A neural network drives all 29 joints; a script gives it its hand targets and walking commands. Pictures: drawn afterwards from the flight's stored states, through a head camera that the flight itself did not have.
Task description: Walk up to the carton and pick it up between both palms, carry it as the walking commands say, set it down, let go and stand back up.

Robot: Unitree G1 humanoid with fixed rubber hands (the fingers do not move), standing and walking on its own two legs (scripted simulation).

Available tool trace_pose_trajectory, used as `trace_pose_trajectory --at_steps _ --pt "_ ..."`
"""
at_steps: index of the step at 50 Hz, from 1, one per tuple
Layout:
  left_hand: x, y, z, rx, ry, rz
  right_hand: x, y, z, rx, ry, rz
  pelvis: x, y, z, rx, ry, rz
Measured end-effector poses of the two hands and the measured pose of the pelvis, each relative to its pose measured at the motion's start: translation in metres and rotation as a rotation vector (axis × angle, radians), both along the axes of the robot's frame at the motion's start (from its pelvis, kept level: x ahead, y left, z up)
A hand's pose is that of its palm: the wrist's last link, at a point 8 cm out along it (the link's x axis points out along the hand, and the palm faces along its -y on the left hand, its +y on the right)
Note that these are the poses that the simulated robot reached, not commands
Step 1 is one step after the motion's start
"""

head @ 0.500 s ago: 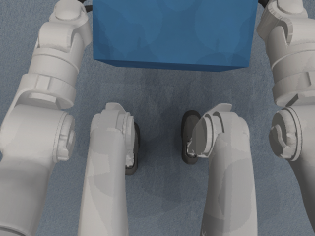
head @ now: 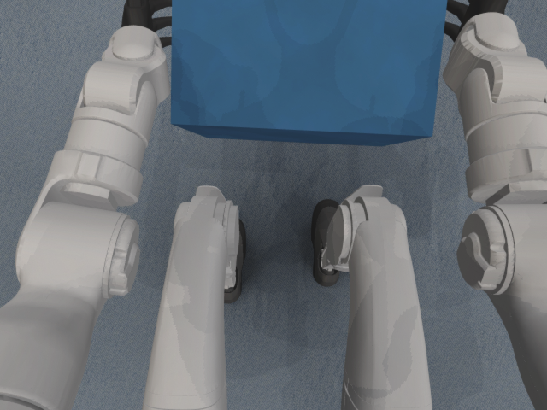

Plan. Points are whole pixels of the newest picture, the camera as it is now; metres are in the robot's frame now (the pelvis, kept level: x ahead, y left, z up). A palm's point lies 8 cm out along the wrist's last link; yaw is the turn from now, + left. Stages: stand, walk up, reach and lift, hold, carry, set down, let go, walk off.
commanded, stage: reach and lift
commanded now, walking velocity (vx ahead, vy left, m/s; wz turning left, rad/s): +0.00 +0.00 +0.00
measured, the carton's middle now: (301, 46) +0.55 -0.02 -0.17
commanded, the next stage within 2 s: none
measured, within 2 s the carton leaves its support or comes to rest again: neither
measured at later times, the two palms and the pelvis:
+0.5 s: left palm (108, 11) +0.51 +0.17 -0.02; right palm (529, 1) +0.53 -0.20 +0.00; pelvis +0.00 +0.00 +0.05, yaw +0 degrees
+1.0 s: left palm (66, 0) +0.49 +0.17 +0.05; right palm out of the picture +0.50 -0.20 +0.07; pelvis +0.00 +0.00 +0.11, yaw +0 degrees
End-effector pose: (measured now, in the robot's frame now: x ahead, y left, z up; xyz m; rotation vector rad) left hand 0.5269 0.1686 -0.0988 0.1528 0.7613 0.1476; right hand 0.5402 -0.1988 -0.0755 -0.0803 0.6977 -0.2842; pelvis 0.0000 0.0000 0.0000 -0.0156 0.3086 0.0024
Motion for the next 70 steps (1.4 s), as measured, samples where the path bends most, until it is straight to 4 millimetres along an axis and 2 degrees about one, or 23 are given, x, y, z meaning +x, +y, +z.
trace_pose_trajectory --at_steps 14,29,37,51,63,70 --pt "-0.009 0.000 0.046 -0.004 -0.023 0.015 -0.008 0.000 0.044 0.001 -0.024 0.003 -0.004 -0.001 0.028 0.005 -0.049 0.002" --pt "-0.012 0.000 0.090 0.002 -0.019 0.010 -0.017 -0.001 0.083 -0.003 -0.018 0.006 0.001 -0.001 0.064 0.008 -0.078 0.003" --pt "-0.023 -0.002 0.108 0.002 -0.010 0.006 -0.028 -0.003 0.101 0.001 -0.009 0.000 0.003 0.000 0.082 0.008 -0.103 0.002" --pt "-0.038 -0.002 0.150 0.003 -0.018 0.002 -0.042 -0.002 0.147 -0.005 -0.019 -0.003 0.000 0.000 0.110 0.009 -0.136 0.002" --pt "-0.040 -0.001 0.195 0.008 -0.015 -0.004 -0.049 -0.001 0.189 0.004 -0.015 -0.014 0.014 0.001 0.141 0.011 -0.136 0.000" --pt "-0.050 -0.003 0.229 -0.011 0.009 -0.002 -0.060 -0.003 0.225 0.016 0.005 -0.033 0.042 0.001 0.163 0.009 -0.044 0.000"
